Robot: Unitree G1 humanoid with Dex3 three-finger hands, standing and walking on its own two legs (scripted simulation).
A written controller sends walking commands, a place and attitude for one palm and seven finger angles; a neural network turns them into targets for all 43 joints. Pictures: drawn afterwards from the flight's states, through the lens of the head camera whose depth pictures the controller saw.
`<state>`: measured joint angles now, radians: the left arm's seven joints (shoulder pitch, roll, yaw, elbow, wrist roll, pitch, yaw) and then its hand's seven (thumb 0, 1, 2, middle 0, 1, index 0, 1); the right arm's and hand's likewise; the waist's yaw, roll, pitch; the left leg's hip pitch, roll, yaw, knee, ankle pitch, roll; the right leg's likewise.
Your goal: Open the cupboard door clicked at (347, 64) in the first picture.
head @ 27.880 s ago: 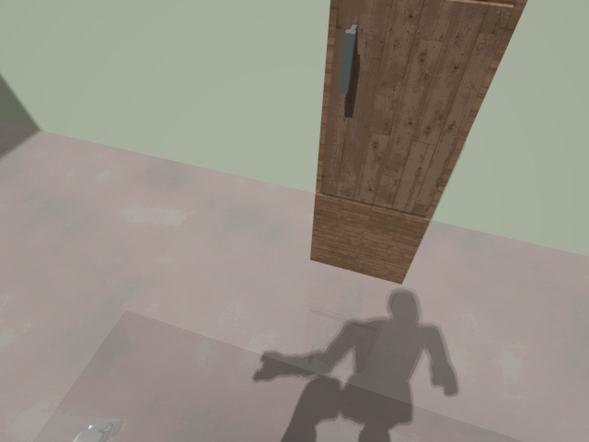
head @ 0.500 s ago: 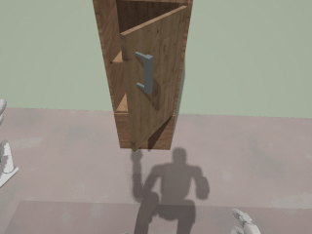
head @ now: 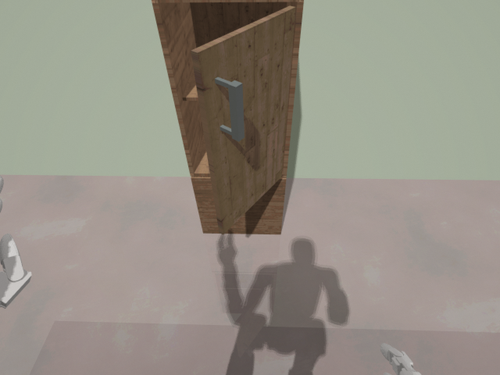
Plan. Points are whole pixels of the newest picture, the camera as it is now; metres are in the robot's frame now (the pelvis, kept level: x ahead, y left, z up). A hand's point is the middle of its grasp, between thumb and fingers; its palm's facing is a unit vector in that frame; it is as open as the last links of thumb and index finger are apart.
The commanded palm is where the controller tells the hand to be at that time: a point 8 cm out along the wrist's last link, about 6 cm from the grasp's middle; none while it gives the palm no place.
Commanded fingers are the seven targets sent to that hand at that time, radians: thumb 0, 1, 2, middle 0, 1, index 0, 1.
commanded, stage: stop stepping back and stand still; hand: left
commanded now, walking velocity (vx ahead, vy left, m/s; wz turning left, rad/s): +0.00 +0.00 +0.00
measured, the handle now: (229, 109) +0.63 +0.09 +0.11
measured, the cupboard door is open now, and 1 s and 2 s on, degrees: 54 54 54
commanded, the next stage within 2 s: let the arm hang, fingers relaxed in 0.04 s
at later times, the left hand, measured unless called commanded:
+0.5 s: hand out of the picture -0.03 +0.20 -0.18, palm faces -0.01 -0.99 -0.15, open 7.3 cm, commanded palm none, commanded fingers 0.00 0.90 0.90 -0.20 -0.30 -0.20 -0.30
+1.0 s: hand out of the picture -0.05 +0.26 -0.18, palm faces +0.05 -0.96 -0.26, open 7.4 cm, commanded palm none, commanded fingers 0.00 0.90 0.90 -0.20 -0.30 -0.20 -0.30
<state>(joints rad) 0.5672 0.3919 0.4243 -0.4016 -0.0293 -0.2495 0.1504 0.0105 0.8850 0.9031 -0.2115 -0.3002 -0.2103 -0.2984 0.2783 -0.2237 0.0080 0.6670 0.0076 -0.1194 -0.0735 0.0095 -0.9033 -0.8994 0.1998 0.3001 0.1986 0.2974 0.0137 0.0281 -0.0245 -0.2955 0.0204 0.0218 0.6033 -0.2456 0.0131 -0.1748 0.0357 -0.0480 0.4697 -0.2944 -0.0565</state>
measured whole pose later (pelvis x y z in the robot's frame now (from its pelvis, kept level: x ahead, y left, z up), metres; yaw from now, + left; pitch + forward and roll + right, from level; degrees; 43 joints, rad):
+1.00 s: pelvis -0.07 +0.05 +0.00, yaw +2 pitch -3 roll -2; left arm 0.21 0.24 0.04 1.13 0.02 0.03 0.01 0.01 0.91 0.90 -0.20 -0.30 -0.19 -0.30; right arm 0.27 -0.20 -0.03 1.12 -0.03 0.02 -0.02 0.00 -0.91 -0.90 0.20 0.30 0.20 0.30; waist -0.01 0.03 0.05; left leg -0.31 -0.02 0.01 0.52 -0.16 0.05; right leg -0.24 -0.01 -0.07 0.52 -0.27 -0.02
